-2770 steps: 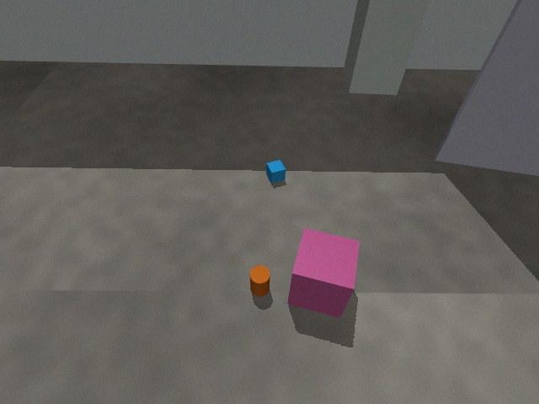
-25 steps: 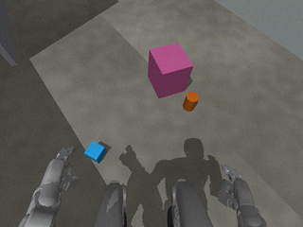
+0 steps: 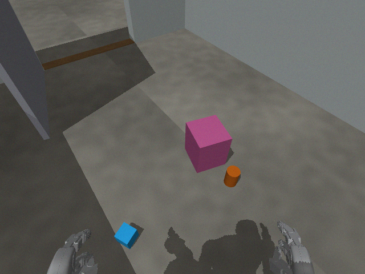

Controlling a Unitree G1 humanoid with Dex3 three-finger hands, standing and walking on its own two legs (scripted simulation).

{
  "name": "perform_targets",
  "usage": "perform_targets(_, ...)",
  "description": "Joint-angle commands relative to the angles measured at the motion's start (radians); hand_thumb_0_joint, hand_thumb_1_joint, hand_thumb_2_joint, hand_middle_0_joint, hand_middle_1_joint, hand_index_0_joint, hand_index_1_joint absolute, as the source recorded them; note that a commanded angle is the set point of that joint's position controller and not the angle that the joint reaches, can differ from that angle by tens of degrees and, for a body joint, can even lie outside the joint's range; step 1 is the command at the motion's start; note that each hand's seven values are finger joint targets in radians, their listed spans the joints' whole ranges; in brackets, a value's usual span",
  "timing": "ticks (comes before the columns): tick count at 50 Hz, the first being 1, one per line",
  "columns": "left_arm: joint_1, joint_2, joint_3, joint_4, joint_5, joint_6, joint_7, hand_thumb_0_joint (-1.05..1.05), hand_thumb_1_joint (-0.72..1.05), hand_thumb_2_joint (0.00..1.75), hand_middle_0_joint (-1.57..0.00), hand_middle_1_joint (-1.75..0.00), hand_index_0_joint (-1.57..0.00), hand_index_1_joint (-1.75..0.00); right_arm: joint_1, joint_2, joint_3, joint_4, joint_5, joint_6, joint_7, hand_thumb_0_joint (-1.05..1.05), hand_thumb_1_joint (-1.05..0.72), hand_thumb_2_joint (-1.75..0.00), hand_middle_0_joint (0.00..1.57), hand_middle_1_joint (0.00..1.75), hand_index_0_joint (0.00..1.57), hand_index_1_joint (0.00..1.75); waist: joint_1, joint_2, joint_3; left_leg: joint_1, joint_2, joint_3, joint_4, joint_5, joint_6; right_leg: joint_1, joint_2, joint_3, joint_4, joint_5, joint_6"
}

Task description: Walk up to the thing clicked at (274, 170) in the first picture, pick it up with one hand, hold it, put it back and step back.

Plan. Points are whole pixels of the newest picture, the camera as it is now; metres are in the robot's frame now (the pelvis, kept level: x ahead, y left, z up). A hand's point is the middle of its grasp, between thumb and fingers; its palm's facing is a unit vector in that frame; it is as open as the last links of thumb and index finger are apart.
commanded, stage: home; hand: left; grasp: from above
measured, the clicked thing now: (126, 235) +0.43 +0.26 -0.68
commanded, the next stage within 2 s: stand in 1.92 s
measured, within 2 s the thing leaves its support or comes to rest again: neither
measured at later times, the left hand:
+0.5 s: hand (97, 267) +0.17 +0.18 -0.05, palm faces +0.06 -0.98 -0.21, open 8.3 cm
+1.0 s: hand (96, 269) +0.16 +0.18 -0.05, palm faces +0.05 -0.98 -0.21, open 7.4 cm
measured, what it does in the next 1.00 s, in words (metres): stands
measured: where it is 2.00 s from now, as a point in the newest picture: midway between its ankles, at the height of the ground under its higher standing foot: outside the picture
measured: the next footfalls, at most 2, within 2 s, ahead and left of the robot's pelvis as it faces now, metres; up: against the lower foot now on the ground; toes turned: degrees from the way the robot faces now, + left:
none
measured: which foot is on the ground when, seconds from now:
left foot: down 0.00-1.00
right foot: down 0.00-1.00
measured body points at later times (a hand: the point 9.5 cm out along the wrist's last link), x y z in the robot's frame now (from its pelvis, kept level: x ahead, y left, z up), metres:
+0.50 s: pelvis +0.00 +0.00 +0.00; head +0.02 +0.00 +0.45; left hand +0.16 +0.23 -0.03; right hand +0.16 -0.25 -0.06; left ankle +0.01 +0.13 -0.68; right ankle +0.00 -0.14 -0.68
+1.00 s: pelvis +0.00 +0.00 +0.00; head +0.02 +0.00 +0.45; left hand +0.16 +0.23 -0.03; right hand +0.16 -0.25 -0.06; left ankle +0.01 +0.13 -0.68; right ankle +0.00 -0.14 -0.68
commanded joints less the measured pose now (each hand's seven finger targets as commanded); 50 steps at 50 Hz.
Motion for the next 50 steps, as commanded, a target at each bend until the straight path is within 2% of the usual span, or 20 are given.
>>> perform_targets(1, -0.039, 0.092, 0.046, -0.151, 0.013, -0.048, -0.013, 0.00, 0.79, 0.84, -0.19, -0.28, -0.19, -0.28, -0.080, -0.123, -0.055, -0.152, -0.006, -0.072, -0.015, 0.00, -0.90, -0.90, 0.20, 0.30, 0.20, 0.30, -0.011, -0.034, -0.021, 0.098, -0.048, 0.012, -0.177, 0.208, 0.033, 0.031, 0.053, -0.032, -0.151, 0.171, -0.029)
perform_targets(5, -0.066, 0.102, 0.061, -0.170, 0.016, -0.060, -0.017, 0.00, 0.74, 0.81, -0.18, -0.27, -0.18, -0.27, -0.090, -0.121, -0.054, -0.147, -0.013, -0.086, -0.011, 0.00, -0.90, -0.90, 0.20, 0.30, 0.20, 0.30, -0.004, -0.025, -0.030, 0.097, -0.054, 0.019, -0.171, 0.184, 0.034, 0.043, 0.046, -0.025, -0.158, 0.159, -0.025)
perform_targets(6, -0.062, 0.104, 0.063, -0.172, 0.016, -0.062, -0.018, 0.00, 0.78, 0.83, -0.19, -0.28, -0.19, -0.28, -0.091, -0.122, -0.054, -0.144, -0.012, -0.088, -0.011, 0.00, -0.90, -0.90, 0.20, 0.30, 0.20, 0.30, 0.000, -0.021, -0.031, 0.104, -0.055, 0.021, -0.171, 0.186, 0.034, 0.051, 0.045, -0.024, -0.158, 0.163, -0.023)
perform_targets(11, -0.054, 0.109, 0.055, -0.182, 0.024, -0.066, -0.014, 0.00, 0.75, 0.81, -0.18, -0.27, -0.18, -0.27, -0.099, -0.124, -0.053, -0.137, -0.012, -0.090, -0.011, 0.00, -0.90, -0.90, 0.20, 0.30, 0.20, 0.30, 0.001, 0.015, -0.052, 0.129, -0.051, 0.017, -0.176, 0.222, 0.027, 0.057, 0.048, -0.024, -0.143, 0.191, -0.029)
perform_targets(13, -0.043, 0.107, 0.052, -0.177, 0.028, -0.066, -0.012, 0.00, 0.67, 0.77, -0.18, -0.26, -0.18, -0.26, -0.099, -0.123, -0.053, -0.135, -0.014, -0.088, -0.010, 0.00, -0.90, -0.90, 0.20, 0.30, 0.20, 0.30, 0.006, 0.013, -0.051, 0.129, -0.049, 0.015, -0.175, 0.233, 0.026, 0.057, 0.050, -0.026, -0.141, 0.199, -0.029)
perform_targets(15, -0.051, 0.106, 0.053, -0.179, 0.024, -0.065, -0.009, 0.00, 0.75, 0.81, -0.18, -0.27, -0.18, -0.27, -0.099, -0.123, -0.051, -0.135, -0.012, -0.088, -0.010, 0.00, -0.90, -0.90, 0.20, 0.30, 0.20, 0.30, 0.005, -0.002, -0.052, 0.125, -0.050, 0.014, -0.174, 0.230, 0.028, 0.064, 0.049, -0.025, -0.146, 0.198, -0.028)
perform_targets(22, -0.046, 0.107, 0.055, -0.165, 0.017, -0.064, -0.009, 0.00, 0.73, 0.80, -0.18, -0.27, -0.18, -0.27, -0.102, -0.125, -0.051, -0.134, -0.011, -0.084, -0.011, 0.00, -0.90, -0.90, 0.20, 0.30, 0.20, 0.30, 0.007, -0.023, -0.053, 0.124, -0.050, 0.017, -0.163, 0.260, 0.030, 0.073, 0.050, -0.024, -0.148, 0.228, -0.024)
perform_targets(23, -0.036, 0.104, 0.052, -0.164, 0.018, -0.063, -0.010, 0.00, 0.80, 0.84, -0.19, -0.28, -0.19, -0.28, -0.097, -0.129, -0.054, -0.133, -0.012, -0.085, -0.010, 0.00, -0.90, -0.90, 0.20, 0.30, 0.20, 0.30, 0.002, -0.025, -0.066, 0.127, -0.050, 0.014, -0.163, 0.264, 0.030, 0.076, 0.050, -0.024, -0.144, 0.231, -0.026)
perform_targets(24, -0.041, 0.104, 0.052, -0.159, 0.016, -0.063, -0.011, 0.00, 0.72, 0.79, -0.18, -0.27, -0.18, -0.27, -0.100, -0.125, -0.051, -0.129, -0.012, -0.085, -0.010, 0.00, -0.90, -0.90, 0.20, 0.30, 0.20, 0.30, 0.008, -0.021, -0.049, 0.122, -0.049, 0.014, -0.166, 0.256, 0.030, 0.073, 0.051, -0.026, -0.145, 0.223, -0.025)
perform_targets(31, -0.038, 0.107, 0.057, -0.164, 0.016, -0.064, -0.010, 0.00, 0.89, 0.89, -0.20, -0.30, -0.20, -0.30, -0.095, -0.125, -0.054, -0.128, -0.012, -0.082, -0.011, 0.00, -0.90, -0.90, 0.20, 0.30, 0.20, 0.30, 0.007, -0.022, -0.066, 0.130, -0.050, 0.019, -0.157, 0.273, 0.030, 0.080, 0.047, -0.019, -0.147, 0.244, -0.024)
perform_targets(33, -0.047, 0.109, 0.054, -0.168, 0.019, -0.065, -0.010, 0.00, 0.84, 0.87, -0.19, -0.29, -0.19, -0.29, -0.096, -0.126, -0.055, -0.130, -0.011, -0.080, -0.010, 0.00, -0.90, -0.90, 0.20, 0.30, 0.20, 0.30, 0.006, -0.012, -0.057, 0.126, -0.048, 0.018, -0.161, 0.270, 0.029, 0.078, 0.047, -0.020, -0.146, 0.239, -0.026)
perform_targets(34, -0.044, 0.109, 0.052, -0.161, 0.021, -0.064, -0.009, 0.00, 0.89, 0.89, -0.20, -0.30, -0.20, -0.30, -0.099, -0.127, -0.055, -0.130, -0.010, -0.079, -0.010, 0.00, -0.90, -0.90, 0.20, 0.30, 0.20, 0.30, 0.008, -0.022, -0.057, 0.125, -0.046, 0.015, -0.167, 0.264, 0.029, 0.076, 0.049, -0.023, -0.145, 0.231, -0.027)
perform_targets(35, -0.049, 0.107, 0.049, -0.167, 0.020, -0.063, -0.011, 0.00, 0.83, 0.86, -0.19, -0.29, -0.19, -0.29, -0.099, -0.126, -0.055, -0.127, -0.012, -0.081, -0.010, 0.00, -0.90, -0.90, 0.20, 0.30, 0.20, 0.30, 0.010, -0.006, -0.044, 0.123, -0.045, 0.012, -0.174, 0.252, 0.027, 0.069, 0.050, -0.025, -0.142, 0.217, -0.027)
perform_targets(40, -0.053, 0.116, 0.059, -0.172, 0.019, -0.063, -0.011, 0.00, 0.90, 0.90, -0.20, -0.30, -0.20, -0.30, -0.104, -0.131, -0.056, -0.132, -0.010, -0.081, -0.007, 0.00, -0.90, -0.90, 0.20, 0.30, 0.20, 0.30, 0.013, 0.005, -0.035, 0.119, -0.040, 0.002, -0.191, 0.211, 0.025, 0.063, 0.053, -0.029, -0.144, 0.174, -0.030)
perform_targets(43, -0.048, 0.100, 0.042, -0.169, 0.018, -0.062, -0.012, 0.00, 0.90, 0.90, -0.20, -0.30, -0.20, -0.30, -0.102, -0.128, -0.054, -0.134, -0.008, -0.080, -0.008, 0.00, -0.90, -0.90, 0.20, 0.30, 0.20, 0.30, 0.007, -0.007, -0.038, 0.122, -0.041, 0.009, -0.183, 0.216, 0.027, 0.058, 0.052, -0.026, -0.146, 0.179, -0.029)
perform_targets(44, -0.052, 0.119, 0.059, -0.175, 0.019, -0.063, -0.009, 0.00, 0.90, 0.90, -0.20, -0.30, -0.20, -0.30, -0.106, -0.131, -0.056, -0.136, -0.009, -0.080, -0.008, 0.00, -0.90, -0.90, 0.20, 0.30, 0.20, 0.30, 0.010, -0.007, -0.037, 0.118, -0.041, 0.009, -0.183, 0.213, 0.027, 0.058, 0.052, -0.026, -0.145, 0.176, -0.029)
perform_targets(45, -0.051, 0.098, 0.039, -0.164, 0.019, -0.061, -0.011, 0.00, 0.90, 0.90, -0.20, -0.30, -0.20, -0.30, -0.105, -0.124, -0.051, -0.136, -0.010, -0.080, -0.007, 0.00, -0.90, -0.90, 0.20, 0.30, 0.20, 0.30, 0.010, -0.007, -0.022, 0.103, -0.043, 0.011, -0.181, 0.200, 0.027, 0.052, 0.051, -0.026, -0.149, 0.168, -0.028)
perform_targets(47, -0.048, 0.120, 0.058, -0.167, 0.014, -0.059, -0.011, 0.00, 0.90, 0.90, -0.20, -0.30, -0.20, -0.30, -0.102, -0.134, -0.056, -0.133, -0.009, -0.079, -0.007, 0.00, -0.90, -0.90, 0.20, 0.30, 0.20, 0.30, 0.010, -0.005, -0.030, 0.106, -0.044, 0.008, -0.185, 0.177, 0.029, 0.052, 0.050, -0.023, -0.152, 0.149, -0.027)
perform_targets(48, -0.063, 0.100, 0.037, -0.170, 0.015, -0.060, -0.014, 0.00, 0.90, 0.90, -0.20, -0.30, -0.20, -0.30, -0.105, -0.130, -0.053, -0.137, -0.009, -0.082, -0.007, 0.00, -0.90, -0.90, 0.20, 0.30, 0.20, 0.30, 0.000, 0.007, -0.025, 0.113, -0.043, 0.009, -0.188, 0.170, 0.027, 0.044, 0.052, -0.023, -0.151, 0.147, -0.027)
perform_targets(50, -0.060, 0.116, 0.055, -0.178, 0.015, -0.062, -0.012, 0.00, 0.90, 0.90, -0.20, -0.30, -0.20, -0.30, -0.097, -0.135, -0.060, -0.133, -0.010, -0.081, -0.009, 0.00, -0.90, -0.90, 0.20, 0.30, 0.20, 0.30, 0.001, 0.003, -0.033, 0.115, -0.041, 0.005, -0.188, 0.172, 0.027, 0.046, 0.051, -0.024, -0.147, 0.144, -0.027)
